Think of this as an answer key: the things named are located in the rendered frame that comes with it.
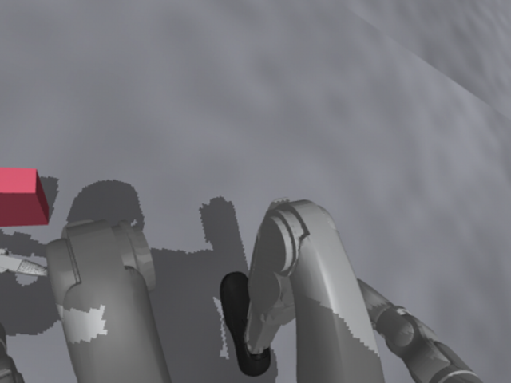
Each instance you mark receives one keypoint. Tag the carton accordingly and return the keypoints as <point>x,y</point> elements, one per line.
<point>22,199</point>

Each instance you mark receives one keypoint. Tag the right robot arm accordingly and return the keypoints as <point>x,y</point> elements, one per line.
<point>427,359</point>

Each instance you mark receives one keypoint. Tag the left robot hand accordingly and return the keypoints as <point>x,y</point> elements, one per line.
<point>9,264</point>

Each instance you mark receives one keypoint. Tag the right robot foot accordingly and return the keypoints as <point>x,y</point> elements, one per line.
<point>235,302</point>

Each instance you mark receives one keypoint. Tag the left robot arm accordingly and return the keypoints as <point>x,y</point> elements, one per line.
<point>8,371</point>

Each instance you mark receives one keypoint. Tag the right robot hand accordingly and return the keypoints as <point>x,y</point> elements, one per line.
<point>376,304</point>

